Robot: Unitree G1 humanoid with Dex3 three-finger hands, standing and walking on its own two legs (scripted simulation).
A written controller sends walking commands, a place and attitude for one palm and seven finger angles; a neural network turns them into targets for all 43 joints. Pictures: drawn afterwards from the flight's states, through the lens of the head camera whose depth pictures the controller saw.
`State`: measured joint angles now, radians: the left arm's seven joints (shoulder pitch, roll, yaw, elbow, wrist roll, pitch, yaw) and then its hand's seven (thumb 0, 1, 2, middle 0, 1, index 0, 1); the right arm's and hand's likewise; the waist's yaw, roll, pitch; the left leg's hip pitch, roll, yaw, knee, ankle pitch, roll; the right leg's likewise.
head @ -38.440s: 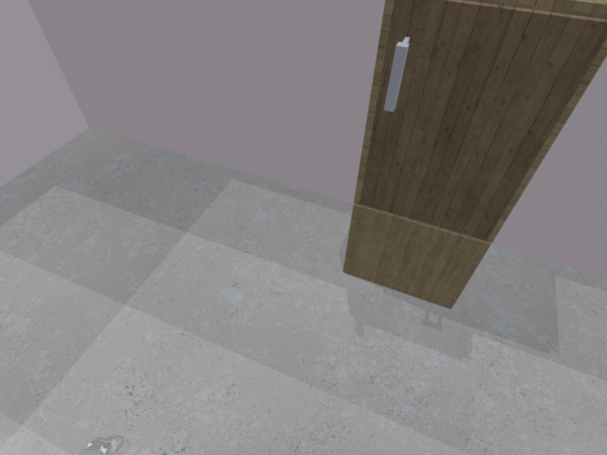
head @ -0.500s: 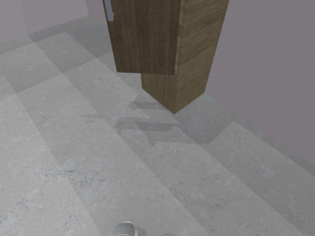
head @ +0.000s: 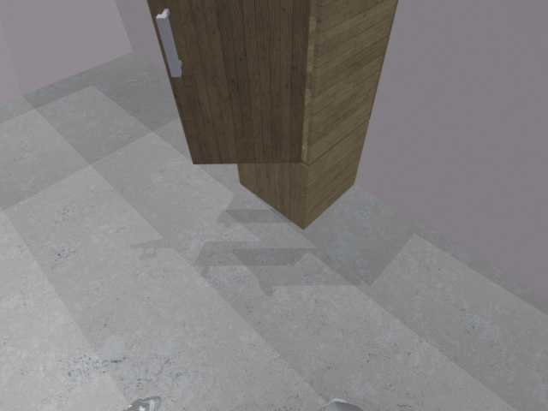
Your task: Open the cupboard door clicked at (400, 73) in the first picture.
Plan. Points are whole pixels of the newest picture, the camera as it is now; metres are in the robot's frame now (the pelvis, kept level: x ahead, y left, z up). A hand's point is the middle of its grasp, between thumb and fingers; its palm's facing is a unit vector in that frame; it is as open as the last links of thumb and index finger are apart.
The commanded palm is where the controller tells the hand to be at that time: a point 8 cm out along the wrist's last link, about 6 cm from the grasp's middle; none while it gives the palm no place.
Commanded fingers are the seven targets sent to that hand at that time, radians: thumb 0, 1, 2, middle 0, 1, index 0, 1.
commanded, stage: take the last steps up to it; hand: left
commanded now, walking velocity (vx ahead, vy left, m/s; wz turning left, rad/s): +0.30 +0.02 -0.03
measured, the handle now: (171, 43) +0.92 +0.30 +0.10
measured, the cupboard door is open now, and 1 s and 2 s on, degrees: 44 44 44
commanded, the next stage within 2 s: come to a stop and stand still in 0.74 s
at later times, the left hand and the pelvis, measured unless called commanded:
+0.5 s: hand out of the picture +0.13 +0.19 -0.18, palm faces +0.10 -0.99 -0.13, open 7.3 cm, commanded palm none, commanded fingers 0.00 0.90 0.90 -0.20 -0.30 -0.20 -0.30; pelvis +0.20 +0.03 -0.01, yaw +0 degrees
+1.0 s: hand (171, 262) +0.43 +0.25 -0.17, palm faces -0.03 -0.99 -0.16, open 7.3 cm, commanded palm none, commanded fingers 0.00 0.90 0.90 -0.20 -0.30 -0.20 -0.30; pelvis +0.34 +0.08 +0.01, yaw -1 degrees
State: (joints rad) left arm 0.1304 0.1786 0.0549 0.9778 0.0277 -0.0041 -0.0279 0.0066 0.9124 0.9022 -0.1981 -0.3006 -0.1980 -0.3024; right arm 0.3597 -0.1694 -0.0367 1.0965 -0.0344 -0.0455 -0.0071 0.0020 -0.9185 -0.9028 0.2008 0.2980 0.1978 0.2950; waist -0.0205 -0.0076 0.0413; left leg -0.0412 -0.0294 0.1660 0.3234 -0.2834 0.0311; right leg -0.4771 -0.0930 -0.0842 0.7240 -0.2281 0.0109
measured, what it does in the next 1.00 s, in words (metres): walks ahead: right foot, then left foot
